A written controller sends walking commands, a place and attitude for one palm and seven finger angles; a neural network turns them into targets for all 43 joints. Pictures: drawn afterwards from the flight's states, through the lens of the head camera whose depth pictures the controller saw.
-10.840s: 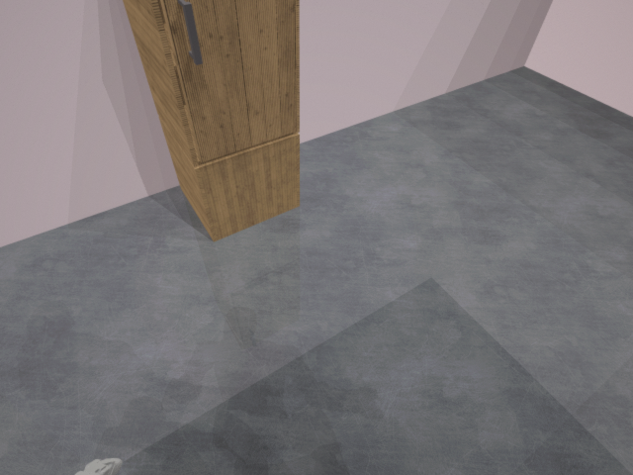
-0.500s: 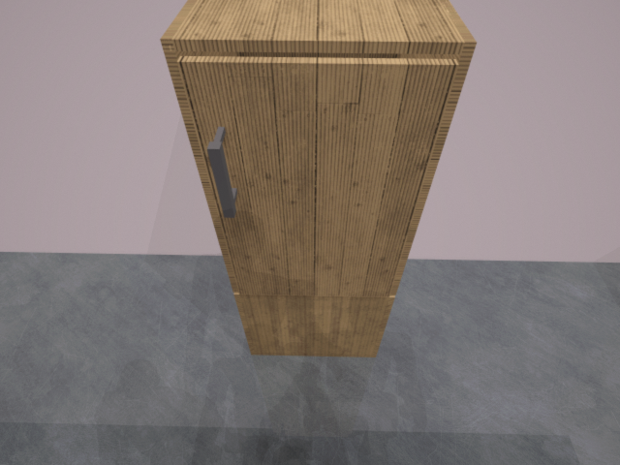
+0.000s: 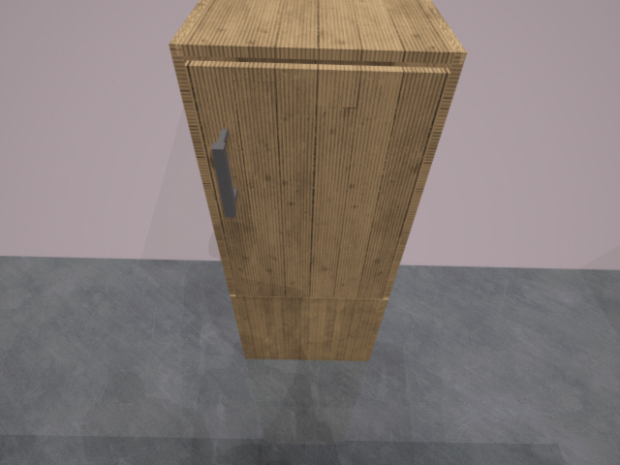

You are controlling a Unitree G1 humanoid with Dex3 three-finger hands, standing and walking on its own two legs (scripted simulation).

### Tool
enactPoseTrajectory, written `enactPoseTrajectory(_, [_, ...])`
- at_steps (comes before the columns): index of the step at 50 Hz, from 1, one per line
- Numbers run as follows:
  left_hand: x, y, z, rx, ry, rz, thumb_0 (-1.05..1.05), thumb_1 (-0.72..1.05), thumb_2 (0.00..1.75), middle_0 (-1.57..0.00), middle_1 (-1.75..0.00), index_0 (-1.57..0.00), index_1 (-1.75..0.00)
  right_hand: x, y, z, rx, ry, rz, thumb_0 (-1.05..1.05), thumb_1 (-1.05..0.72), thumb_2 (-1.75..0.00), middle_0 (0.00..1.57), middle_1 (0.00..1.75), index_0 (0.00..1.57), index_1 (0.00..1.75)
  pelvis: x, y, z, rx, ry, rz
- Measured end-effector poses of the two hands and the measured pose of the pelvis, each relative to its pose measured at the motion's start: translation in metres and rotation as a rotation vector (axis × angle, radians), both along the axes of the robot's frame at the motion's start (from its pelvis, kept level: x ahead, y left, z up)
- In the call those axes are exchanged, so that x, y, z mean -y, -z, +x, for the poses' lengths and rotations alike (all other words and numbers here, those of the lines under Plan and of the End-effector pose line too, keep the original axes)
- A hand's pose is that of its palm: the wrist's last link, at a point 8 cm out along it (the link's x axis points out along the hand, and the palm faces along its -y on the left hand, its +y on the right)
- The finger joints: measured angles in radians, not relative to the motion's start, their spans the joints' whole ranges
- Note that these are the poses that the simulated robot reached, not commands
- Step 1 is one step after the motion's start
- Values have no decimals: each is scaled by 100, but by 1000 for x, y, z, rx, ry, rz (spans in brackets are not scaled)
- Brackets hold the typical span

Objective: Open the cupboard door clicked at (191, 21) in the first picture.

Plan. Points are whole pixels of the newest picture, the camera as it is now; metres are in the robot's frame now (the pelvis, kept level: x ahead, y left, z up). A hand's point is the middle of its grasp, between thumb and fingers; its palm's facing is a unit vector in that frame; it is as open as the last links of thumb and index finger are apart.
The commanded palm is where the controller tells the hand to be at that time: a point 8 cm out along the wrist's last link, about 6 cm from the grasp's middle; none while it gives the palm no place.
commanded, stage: look again from close up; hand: left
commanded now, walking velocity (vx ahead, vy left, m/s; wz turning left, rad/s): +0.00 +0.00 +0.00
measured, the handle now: (227, 174) +0.55 +0.17 +0.07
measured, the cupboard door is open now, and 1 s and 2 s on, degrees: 0 0 0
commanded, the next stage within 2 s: raise the hand with hooked fingers in 0.50 s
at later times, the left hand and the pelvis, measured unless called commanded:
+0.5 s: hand out of the picture +0.04 +0.19 -0.18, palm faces +0.00 -0.98 -0.21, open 7.4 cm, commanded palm none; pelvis +0.03 +0.01 +0.00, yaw +0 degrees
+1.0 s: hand (173, 428) +0.18 +0.19 -0.05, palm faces +0.08 -1.00 -0.02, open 8.5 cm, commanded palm +0.16 +0.25 -0.03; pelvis +0.02 -0.03 -0.08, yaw +2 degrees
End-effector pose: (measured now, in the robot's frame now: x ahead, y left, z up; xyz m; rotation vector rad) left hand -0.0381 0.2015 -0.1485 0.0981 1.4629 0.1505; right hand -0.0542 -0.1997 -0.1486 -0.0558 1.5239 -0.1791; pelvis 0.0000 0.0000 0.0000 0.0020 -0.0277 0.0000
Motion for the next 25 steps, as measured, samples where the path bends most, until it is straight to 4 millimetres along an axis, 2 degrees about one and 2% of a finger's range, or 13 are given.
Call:
enactPoseTrajectory(5, [-5,6,1,12,22,9,1,91,90,-20,-30,-20,-30,-1,8,20,70,-35,11,1,-90,-90,20,30,20,30,-4,9,0,-10,-12,-24])
enactPoseTrajectory(11, [-23,5,28,82,22,42,1,91,90,-20,-30,-20,-30,-3,13,53,160,-65,0,1,-91,-90,20,30,20,30,-11,12,8,-6,-14,-13])
enactPoseTrajectory(16, [-31,-2,50,137,28,60,1,91,90,-20,-30,-19,-30,9,8,76,187,-88,-25,2,-93,-90,20,30,20,30,-12,9,17,-11,-5,-2])
enactPoseTrajectory(25, [-35,-4,77,138,64,58,1,91,90,-20,-30,-19,-30,28,-7,117,252,-113,-75,1,-91,-90,20,30,20,30,-8,4,30,-14,6,2])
